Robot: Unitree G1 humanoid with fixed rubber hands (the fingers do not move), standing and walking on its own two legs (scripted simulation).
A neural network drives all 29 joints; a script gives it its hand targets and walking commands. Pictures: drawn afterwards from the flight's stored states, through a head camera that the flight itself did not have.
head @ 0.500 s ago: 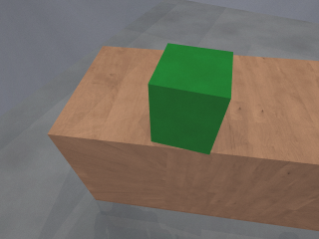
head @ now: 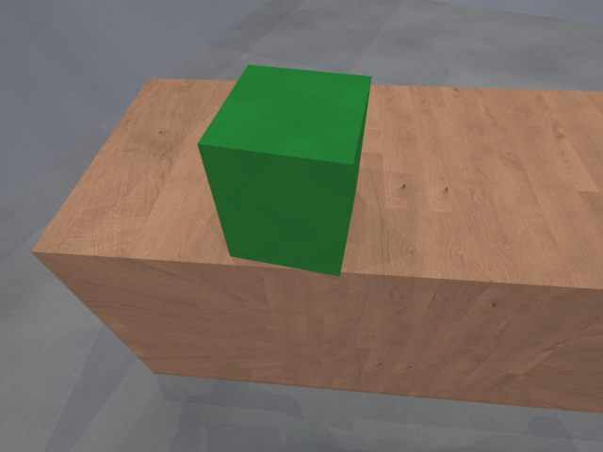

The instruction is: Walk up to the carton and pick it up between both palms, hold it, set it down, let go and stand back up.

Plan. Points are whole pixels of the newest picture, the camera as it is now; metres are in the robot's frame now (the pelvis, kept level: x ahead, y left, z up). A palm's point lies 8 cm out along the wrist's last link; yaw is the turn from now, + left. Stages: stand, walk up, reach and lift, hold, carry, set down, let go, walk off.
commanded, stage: walk up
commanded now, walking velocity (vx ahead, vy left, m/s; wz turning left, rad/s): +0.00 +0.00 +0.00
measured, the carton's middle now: (295, 173) +0.53 +0.01 +0.06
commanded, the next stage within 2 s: none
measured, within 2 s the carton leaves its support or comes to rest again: neither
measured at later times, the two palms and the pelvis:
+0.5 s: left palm out of the picture +0.00 +0.18 -0.13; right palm out of the picture +0.00 -0.23 -0.13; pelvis +0.01 -0.03 +0.02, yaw +1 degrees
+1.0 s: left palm out of the picture -0.02 +0.26 -0.14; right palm out of the picture +0.02 -0.16 -0.13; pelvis +0.01 +0.05 +0.01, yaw +0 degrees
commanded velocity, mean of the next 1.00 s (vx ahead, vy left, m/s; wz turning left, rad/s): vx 0.00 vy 0.03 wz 0.00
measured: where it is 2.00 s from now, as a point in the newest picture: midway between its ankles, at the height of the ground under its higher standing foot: outside the picture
